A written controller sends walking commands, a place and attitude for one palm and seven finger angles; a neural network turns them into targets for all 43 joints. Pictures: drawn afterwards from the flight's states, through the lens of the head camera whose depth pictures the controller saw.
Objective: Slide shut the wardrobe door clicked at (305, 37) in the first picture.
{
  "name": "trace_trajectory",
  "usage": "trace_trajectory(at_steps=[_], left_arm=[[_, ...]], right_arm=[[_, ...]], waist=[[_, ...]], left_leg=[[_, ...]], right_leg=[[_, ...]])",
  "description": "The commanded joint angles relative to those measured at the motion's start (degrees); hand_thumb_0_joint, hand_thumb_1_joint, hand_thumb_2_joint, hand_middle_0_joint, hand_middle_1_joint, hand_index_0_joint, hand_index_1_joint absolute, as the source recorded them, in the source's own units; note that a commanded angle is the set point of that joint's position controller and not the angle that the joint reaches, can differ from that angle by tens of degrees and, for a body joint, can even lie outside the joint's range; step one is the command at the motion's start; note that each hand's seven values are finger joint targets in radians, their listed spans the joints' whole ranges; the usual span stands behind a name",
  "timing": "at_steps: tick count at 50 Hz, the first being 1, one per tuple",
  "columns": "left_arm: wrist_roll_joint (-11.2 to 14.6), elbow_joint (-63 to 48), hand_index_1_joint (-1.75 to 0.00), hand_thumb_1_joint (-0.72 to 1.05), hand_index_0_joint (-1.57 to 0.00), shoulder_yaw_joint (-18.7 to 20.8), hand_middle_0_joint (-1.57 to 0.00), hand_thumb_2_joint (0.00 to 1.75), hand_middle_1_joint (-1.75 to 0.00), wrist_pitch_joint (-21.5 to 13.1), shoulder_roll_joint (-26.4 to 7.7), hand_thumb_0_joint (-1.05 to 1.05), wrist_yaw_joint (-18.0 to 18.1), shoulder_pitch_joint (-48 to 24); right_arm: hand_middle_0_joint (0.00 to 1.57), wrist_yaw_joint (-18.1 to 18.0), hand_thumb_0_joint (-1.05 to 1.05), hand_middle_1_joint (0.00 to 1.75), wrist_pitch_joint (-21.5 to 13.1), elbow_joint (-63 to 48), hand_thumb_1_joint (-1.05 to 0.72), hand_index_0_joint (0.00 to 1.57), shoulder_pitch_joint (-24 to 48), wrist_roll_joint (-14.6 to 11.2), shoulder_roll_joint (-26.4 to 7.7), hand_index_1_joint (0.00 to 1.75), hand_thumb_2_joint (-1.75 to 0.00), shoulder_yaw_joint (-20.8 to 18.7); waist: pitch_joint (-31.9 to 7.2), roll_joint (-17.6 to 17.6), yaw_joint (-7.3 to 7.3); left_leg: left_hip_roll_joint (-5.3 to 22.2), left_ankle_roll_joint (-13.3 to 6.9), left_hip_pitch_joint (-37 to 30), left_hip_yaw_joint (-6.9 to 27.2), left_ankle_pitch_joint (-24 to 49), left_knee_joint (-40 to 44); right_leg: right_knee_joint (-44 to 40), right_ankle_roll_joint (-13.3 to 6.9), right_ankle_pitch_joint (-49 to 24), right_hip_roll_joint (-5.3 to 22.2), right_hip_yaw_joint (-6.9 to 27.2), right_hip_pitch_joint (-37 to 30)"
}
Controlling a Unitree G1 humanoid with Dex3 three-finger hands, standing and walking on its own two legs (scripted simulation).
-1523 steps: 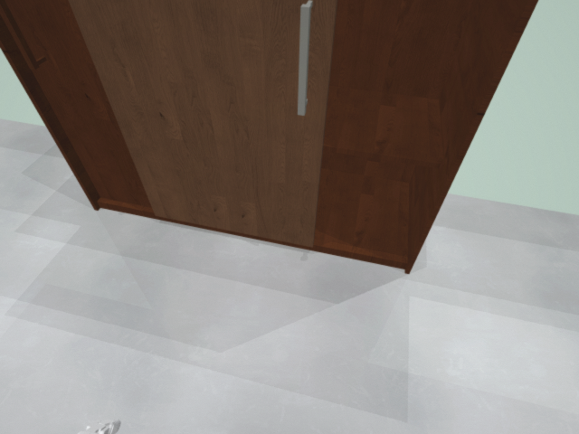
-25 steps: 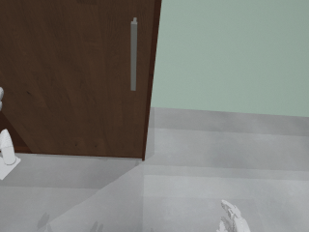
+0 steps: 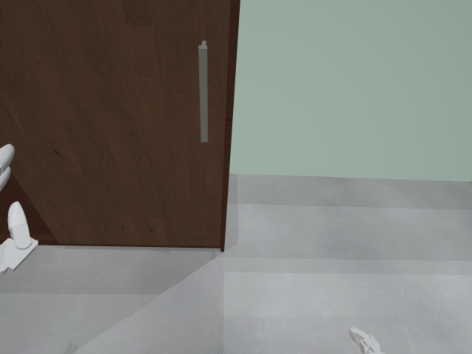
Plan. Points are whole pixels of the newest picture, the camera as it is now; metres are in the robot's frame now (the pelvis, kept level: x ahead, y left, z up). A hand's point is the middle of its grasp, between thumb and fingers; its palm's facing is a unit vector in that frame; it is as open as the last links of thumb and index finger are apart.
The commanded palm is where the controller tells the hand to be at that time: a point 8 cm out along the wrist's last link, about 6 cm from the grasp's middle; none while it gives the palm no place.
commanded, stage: stop stepping back and stand still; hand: left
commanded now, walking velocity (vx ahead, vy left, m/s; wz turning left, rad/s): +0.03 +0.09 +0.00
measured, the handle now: (204, 95) +0.73 +0.14 +0.09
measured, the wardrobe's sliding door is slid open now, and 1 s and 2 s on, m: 0.00 0.00 0.00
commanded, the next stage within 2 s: let the arm hang, fingers relaxed in 0.10 s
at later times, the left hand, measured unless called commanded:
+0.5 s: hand out of the picture +0.09 +0.17 -0.15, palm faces +0.07 -0.99 -0.14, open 7.1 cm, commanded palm none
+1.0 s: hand out of the picture +0.00 +0.23 -0.16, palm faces +0.07 -0.97 -0.24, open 7.4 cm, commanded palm none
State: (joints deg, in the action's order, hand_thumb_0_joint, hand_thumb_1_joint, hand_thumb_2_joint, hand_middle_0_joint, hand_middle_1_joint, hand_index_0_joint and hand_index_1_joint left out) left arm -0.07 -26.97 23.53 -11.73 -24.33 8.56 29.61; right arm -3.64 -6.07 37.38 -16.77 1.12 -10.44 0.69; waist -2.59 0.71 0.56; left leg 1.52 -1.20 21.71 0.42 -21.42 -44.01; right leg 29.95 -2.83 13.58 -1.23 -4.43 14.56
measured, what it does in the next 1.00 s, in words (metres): stands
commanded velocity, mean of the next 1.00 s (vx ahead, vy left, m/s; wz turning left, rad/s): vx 0.00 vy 0.00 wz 0.00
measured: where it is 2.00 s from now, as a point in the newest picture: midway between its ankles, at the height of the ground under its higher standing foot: outside the picture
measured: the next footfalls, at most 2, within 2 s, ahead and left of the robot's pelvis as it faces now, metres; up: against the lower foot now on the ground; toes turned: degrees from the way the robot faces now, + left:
none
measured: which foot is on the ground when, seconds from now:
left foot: down 0.00-1.00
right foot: down 0.00-1.00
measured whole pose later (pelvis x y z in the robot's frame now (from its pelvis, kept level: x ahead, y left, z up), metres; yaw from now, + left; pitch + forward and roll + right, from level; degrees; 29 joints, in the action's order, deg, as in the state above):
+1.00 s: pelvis +0.01 +0.03 +0.01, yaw +4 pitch -1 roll +0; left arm -1.2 64.0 0.4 0.6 -12.0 0.9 15.3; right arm -1.2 0.7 62.0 -15.1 1.2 -9.9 -0.6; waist 1.9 -0.7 0.2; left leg -2.5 -2.8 14.3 -0.5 -9.4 -24.4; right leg 24.4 1.6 12.3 1.0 2.4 11.4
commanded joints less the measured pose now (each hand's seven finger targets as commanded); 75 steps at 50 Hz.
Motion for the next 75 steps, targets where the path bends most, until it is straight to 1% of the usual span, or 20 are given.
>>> trace_trajectory(at_steps=[1, 4, 6, 8, 9, 10, 12, 14, 16, 17, 18, 19, 20, 21, 22, 24, 29, 35, 46, 75], left_arm=[[1.2, -9.1, -0.3, 0.9, -0.2, 7.5, -0.2, 0.9, -0.3, -3.6, -10.4, 0.0, 1.2, -11.1], [1.4, -9.8, -0.3, 0.9, -0.2, 4.7, -0.2, 0.9, -0.3, -3.1, -7.7, 0.0, 0.6, -7.2], [1.6, -12.2, -0.3, 0.9, -0.2, 4.5, -0.2, 0.9, -0.3, -4.0, -7.7, 0.0, 0.8, -7.8], [1.2, -16.1, -0.3, 0.9, -0.2, 5.5, -0.2, 0.9, -0.3, -5.3, -8.4, 0.0, 1.3, -8.4], [0.9, -16.9, -0.3, 0.9, -0.2, 6.4, -0.2, 0.9, -0.3, -5.6, -9.4, 0.0, 1.5, -9.2], [-4.0, 29.5, -0.3, 0.9, -0.2, -15.8, -0.2, 0.9, -0.3, 6.7, 4.7, 0.0, -6.8, -9.4], [-2.2, 31.0, -0.3, 0.9, -0.2, -15.6, -0.2, 0.9, -0.3, 12.4, 8.7, 0.0, -8.1, -6.8], [-1.7, 35.5, -0.3, 0.9, -0.2, -17.8, -0.2, 0.9, -0.3, 12.2, 9.4, 0.0, -8.0, -8.8], [-1.9, 42.7, -0.3, 0.9, -0.2, -18.5, -0.2, 0.9, -0.3, 12.0, 7.5, 0.0, -8.0, -7.5], [-2.0, 46.6, -0.3, 0.9, -0.2, -18.6, -0.2, 0.9, -0.3, 11.7, 5.1, 0.0, -7.9, -8.2], [-2.2, 50.1, -0.3, 0.9, -0.2, -18.4, -0.2, 0.9, -0.3, 11.4, 1.6, 0.0, -7.8, -8.7], [-2.2, 53.1, -0.3, 0.9, -0.2, -18.7, -0.2, 0.9, -0.3, 11.3, -0.6, 0.0, -8.2, -10.9], [-2.2, 55.4, -0.3, 0.9, -0.2, -19.6, -0.2, 0.9, -0.3, 11.7, -1.6, 0.0, -8.5, -13.1], [-2.0, 57.3, -0.3, 0.9, -0.2, -19.8, -0.2, 0.9, -0.3, 11.9, -0.6, 0.0, -8.5, -15.3], [-1.7, 60.1, -0.3, 0.9, -0.2, -20.2, -0.2, 0.9, -0.3, 11.9, 0.3, 0.0, -8.1, -16.5], [-1.1, 65.9, -0.3, 0.9, -0.2, -21.1, -0.2, 0.9, -0.3, 11.2, 2.2, 0.0, -7.9, -16.6], [-0.7, 74.8, -0.3, 0.9, -0.2, -21.0, -0.2, 0.9, -0.3, 12.1, 5.9, 0.0, -7.4, -13.3], [-0.6, 82.4, -0.3, 0.9, -0.2, -21.6, -0.2, 0.9, -0.3, 11.8, 5.9, 0.0, -7.6, -12.6], [-0.8, 88.5, -0.3, 0.9, -0.2, -22.0, -0.2, 0.9, -0.3, 11.7, 5.6, 0.0, -7.2, -12.4], [-0.7, 90.1, -0.3, 0.9, -0.2, -21.5, -0.2, 0.9, -0.3, 10.6, 3.4, 0.0, -7.2, -17.7]], right_arm=[[0.2, -0.5, 0.0, 0.3, -3.7, -7.9, -0.9, 0.2, 6.9, -0.7, -7.7, 0.3, -0.9, -3.4], [0.2, -1.1, 0.0, 0.3, -3.2, -8.4, -0.9, 0.2, 9.3, -0.6, -7.4, 0.3, -0.9, -2.9], [0.2, -1.4, 0.0, 0.3, -3.8, -7.8, -0.9, 0.2, 8.5, -0.3, -7.8, 0.3, -0.9, -2.6], [0.2, -1.6, 0.0, 0.3, -4.7, -9.3, -0.9, 0.2, 9.2, -0.4, -9.5, 0.3, -0.9, -2.9], [0.2, -1.2, 0.0, 0.3, -5.0, -9.8, -0.9, 0.2, 9.5, -0.6, -8.9, 0.3, -0.9, -2.9], [0.2, 3.6, 0.0, 0.3, -4.7, 4.2, -0.9, 0.2, 5.7, 0.9, -21.4, 0.3, -0.9, -6.9], [0.2, 2.7, 0.0, 0.3, 0.4, 1.1, -0.9, 0.2, 2.8, 0.5, -13.6, 0.3, -0.9, -5.4], [0.2, 2.1, 0.0, 0.3, 1.2, 0.9, -0.9, 0.2, 2.6, 1.5, -12.3, 0.3, -0.9, -4.2], [0.2, 2.5, 0.0, 0.3, 2.6, 1.2, -0.9, 0.2, 5.1, 0.9, -12.6, 0.3, -0.9, -3.5], [0.2, 2.7, 0.0, 0.3, 3.0, 1.0, -0.9, 0.2, 5.8, 0.2, -10.8, 0.3, -0.9, -3.1], [0.2, 3.0, 0.0, 0.3, 3.6, 1.3, -0.9, 0.2, 5.8, -0.4, -8.8, 0.3, -0.9, -3.1], [0.2, 3.2, 0.0, 0.3, 4.5, 2.3, -0.9, 0.2, 4.7, -0.1, -8.2, 0.3, -0.9, -3.2], [0.2, 3.6, 0.0, 0.3, 5.6, 3.5, -0.9, 0.2, 2.8, -0.1, -8.7, 0.3, -0.9, -3.2], [0.2, 3.9, 0.0, 0.3, 6.3, 4.5, -0.9, 0.2, 3.4, 0.4, -7.5, 0.3, -0.9, -3.0], [0.2, 3.7, 0.0, 0.3, 6.8, 5.9, -0.9, 0.2, 3.0, 0.4, -7.2, 0.3, -0.9, -2.8], [0.2, 3.2, 0.0, 0.3, 6.6, 8.7, -0.9, 0.2, 1.8, 0.2, -6.7, 0.3, -0.9, -2.4], [0.2, 2.5, 0.0, 0.3, 6.2, 13.5, -0.9, 0.2, 2.0, 0.7, -6.7, 0.3, -0.9, -2.0], [0.2, 2.1, 0.0, 0.3, 6.1, 17.4, -0.9, 0.2, -1.3, 0.2, -7.5, 0.3, -0.9, -2.6], [0.2, 2.0, 0.0, 0.3, 5.9, 22.0, -0.9, 0.2, -0.9, 0.1, -8.0, 0.3, -0.9, -2.8], [0.2, 1.8, 0.0, 0.3, 5.2, 24.2, -0.9, 0.2, 4.7, -0.1, -10.4, 0.3, -0.9, -2.9]], waist=[[-3.5, 6.9, -1.51], [2.7, 5.8, -1.58], [2.5, -3.4, -2.08], [1.6, -17.3, -0.9], [1.0, -13.8, -0.11], [4.9, -15.7, -5.8], [-1.0, -11.1, -3.8], [-5.7, -0.8, -2.19], [-6.9, 5.6, 1.19], [-7.1, 11.9, 1.42], [-5.4, 15.9, 0.72], [-1.8, 14.8, -0.7], [0.4, 6.1, -2.41], [3.7, 2.8, -2.71], [4.2, 6.3, -2.96], [4.3, 5.2, -3.28], [3.8, -14.6, -0.8], [1.9, -0.4, -0.7], [6.5, -1.6, -0.69], [3.0, -0.6, -1.13]], left_leg=[[1.5, 0.2, 8.0, 1.4, -1.5, -13.1], [2.4, -0.9, -7.2, -0.9, 2.4, 5.1], [0.7, -0.8, -11.5, -1.1, 3.3, 16.7], [12.0, -5.2, -9.2, 17.8, 3.8, 27.8], [13.1, -6.3, -7.2, 19.0, 10.9, 27.9], [11.6, -7.7, -5.9, 18.9, 36.4, 18.6], [13.7, -9.5, -10.4, 16.7, 61.7, 18.4], [13.9, -10.1, -14.3, 16.1, 57.7, 14.8], [9.2, -5.7, -10.6, 9.2, 44.8, 10.9], [3.4, -2.2, -5.0, 4.9, 31.1, 7.7], [-1.4, 0.5, 1.6, 2.2, 9.9, 5.6], [-2.7, 1.3, 1.6, 0.6, -4.2, 4.1], [-2.7, 0.9, -3.4, 0.3, -5.7, 3.5], [-2.9, 0.7, -4.3, -0.6, -1.4, 3.9], [-2.2, 0.7, -5.0, -0.2, 3.7, 4.2], [-0.8, 0.5, -8.6, 1.4, 10.8, 9.2], [4.0, -1.5, -4.4, 8.2, 6.0, 22.4], [3.4, -1.6, -5.8, 7.6, 3.0, 24.3], [4.4, -2.0, -6.8, 8.6, 0.8, 28.4], [4.1, -1.1, -13.7, 5.6, 15.8, 25.5]], right_leg=[[-15.7, -8.8, 13.3, 19.5, 23.0, -3.1], [-13.3, -5.6, 19.1, 15.3, 14.0, 11.7], [-5.7, -2.5, 15.7, 9.9, 8.7, 10.3], [8.2, 2.3, 7.8, 1.9, 3.3, 8.9], [9.4, 3.0, 6.9, 0.7, 3.6, 5.7], [20.2, 3.9, 6.2, 2.8, 3.2, 16.1], [26.5, 4.4, 18.5, 1.2, 6.3, 14.8], [19.4, 4.5, 18.7, 1.6, 7.0, 12.4], [4.1, 3.9, 3.2, 1.7, 5.4, 0.7], [-2.4, 2.7, -14.0, 4.5, 9.8, -5.9], [-6.9, -0.8, -19.5, 13.0, 20.3, -7.2], [-9.6, -4.4, -17.0, 18.0, 24.2, -2.6], [-11.6, -5.4, -2.6, 18.4, 22.5, 4.9], [-12.0, -5.0, 3.4, 15.0, 21.8, 8.5], [-12.3, -4.2, 2.9, 12.6, 20.5, 8.4], [-10.7, -3.1, -5.8, 10.9, 17.6, 7.3], [-7.4, 0.2, 3.8, 4.1, 9.8, 0.2], [-10.7, 0.2, 4.4, 4.9, 9.8, -2.7], [-10.1, 0.6, 3.1, 4.9, 9.2, -0.1], [-12.2, 1.0, -4.8, 6.5, 10.4, -3.6]])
